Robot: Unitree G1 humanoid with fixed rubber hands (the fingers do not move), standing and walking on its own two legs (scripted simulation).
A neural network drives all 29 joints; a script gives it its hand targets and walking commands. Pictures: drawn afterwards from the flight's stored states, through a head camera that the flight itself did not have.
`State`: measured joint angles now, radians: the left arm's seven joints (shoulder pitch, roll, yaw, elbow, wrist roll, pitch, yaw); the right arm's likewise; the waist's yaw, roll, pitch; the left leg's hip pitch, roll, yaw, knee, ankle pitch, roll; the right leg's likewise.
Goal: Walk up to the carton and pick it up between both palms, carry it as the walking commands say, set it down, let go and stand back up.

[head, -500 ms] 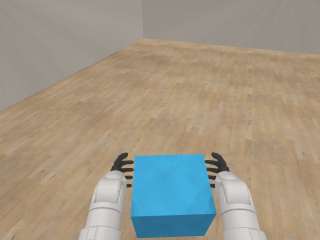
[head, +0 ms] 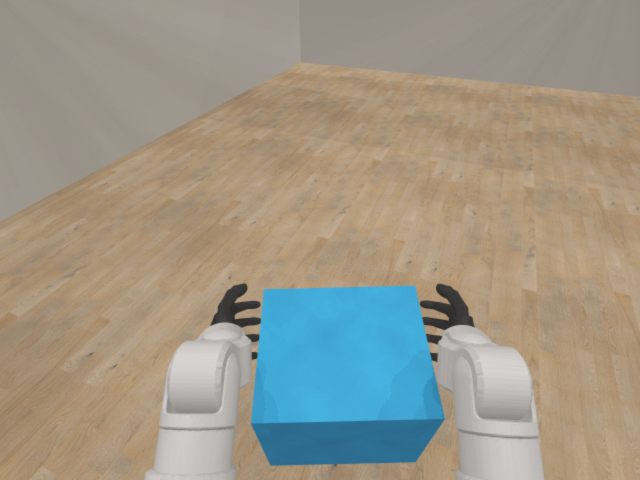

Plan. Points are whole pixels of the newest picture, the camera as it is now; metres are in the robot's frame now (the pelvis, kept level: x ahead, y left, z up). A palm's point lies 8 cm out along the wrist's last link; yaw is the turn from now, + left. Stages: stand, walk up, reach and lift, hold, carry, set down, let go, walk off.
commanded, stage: carry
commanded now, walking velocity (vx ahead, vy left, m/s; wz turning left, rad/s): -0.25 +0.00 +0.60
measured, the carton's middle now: (341, 377) +0.28 -0.01 +0.03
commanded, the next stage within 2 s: none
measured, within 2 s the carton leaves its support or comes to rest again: neither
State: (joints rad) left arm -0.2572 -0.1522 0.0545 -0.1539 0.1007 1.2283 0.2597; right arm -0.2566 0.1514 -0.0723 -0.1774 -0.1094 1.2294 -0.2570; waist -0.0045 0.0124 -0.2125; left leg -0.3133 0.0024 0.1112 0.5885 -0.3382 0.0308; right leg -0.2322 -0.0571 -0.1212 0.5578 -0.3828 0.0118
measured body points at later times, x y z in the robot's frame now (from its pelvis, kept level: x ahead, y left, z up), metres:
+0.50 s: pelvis +0.11 +0.03 -0.03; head +0.14 +0.04 +0.42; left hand +0.38 +0.24 +0.05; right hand +0.44 -0.03 +0.05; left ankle +0.05 +0.09 -0.73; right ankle +0.07 -0.12 -0.68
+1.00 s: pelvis +0.25 +0.05 -0.03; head +0.30 +0.05 +0.42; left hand +0.46 +0.31 +0.06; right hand +0.59 +0.06 +0.05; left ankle +0.15 +0.12 -0.72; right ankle +0.28 -0.07 -0.73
